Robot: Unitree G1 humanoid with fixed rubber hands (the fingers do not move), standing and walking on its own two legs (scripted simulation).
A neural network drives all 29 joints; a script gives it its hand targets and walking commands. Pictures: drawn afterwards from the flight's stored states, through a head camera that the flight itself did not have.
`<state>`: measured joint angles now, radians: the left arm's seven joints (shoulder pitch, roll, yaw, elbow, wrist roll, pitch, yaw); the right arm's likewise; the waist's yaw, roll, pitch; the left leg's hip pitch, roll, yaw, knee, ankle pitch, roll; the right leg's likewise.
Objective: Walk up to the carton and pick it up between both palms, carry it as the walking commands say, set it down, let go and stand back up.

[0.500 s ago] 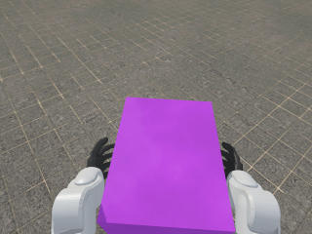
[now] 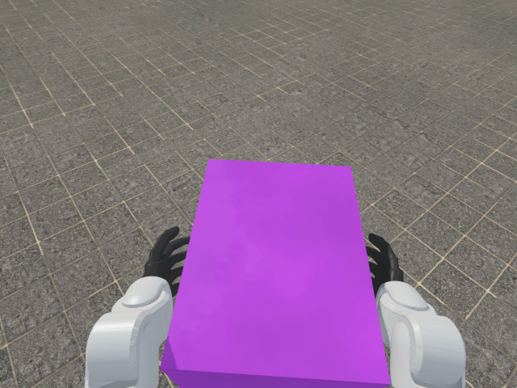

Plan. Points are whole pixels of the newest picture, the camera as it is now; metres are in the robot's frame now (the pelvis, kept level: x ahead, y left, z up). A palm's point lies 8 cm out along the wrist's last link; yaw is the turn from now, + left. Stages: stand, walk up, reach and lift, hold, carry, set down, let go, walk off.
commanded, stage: carry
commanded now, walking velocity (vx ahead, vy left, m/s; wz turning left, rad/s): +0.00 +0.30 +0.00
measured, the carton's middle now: (271, 293) +0.28 -0.01 +0.01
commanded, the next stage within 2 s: none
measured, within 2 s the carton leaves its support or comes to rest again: neither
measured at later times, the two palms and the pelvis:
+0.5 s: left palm (53, 324) +0.19 +0.24 +0.11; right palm (318, 348) +0.18 -0.06 +0.09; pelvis -0.07 +0.12 +0.01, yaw -3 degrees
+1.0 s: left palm out of the picture +0.13 +0.35 +0.11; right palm out of the picture +0.10 +0.05 +0.10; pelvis -0.13 +0.23 +0.00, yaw -5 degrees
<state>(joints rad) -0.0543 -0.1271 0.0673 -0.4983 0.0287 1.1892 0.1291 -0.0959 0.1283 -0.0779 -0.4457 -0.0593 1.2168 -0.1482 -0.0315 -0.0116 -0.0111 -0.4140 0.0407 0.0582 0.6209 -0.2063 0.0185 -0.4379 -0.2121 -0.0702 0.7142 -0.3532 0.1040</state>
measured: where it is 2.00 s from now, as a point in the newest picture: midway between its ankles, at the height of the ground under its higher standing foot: outside the picture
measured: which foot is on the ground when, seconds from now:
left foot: down 0.00-0.30, up 0.32-0.58, down 0.60-1.00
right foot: up 0.00-0.28, down 0.30-0.60, up 0.62-0.96, down 0.98-1.00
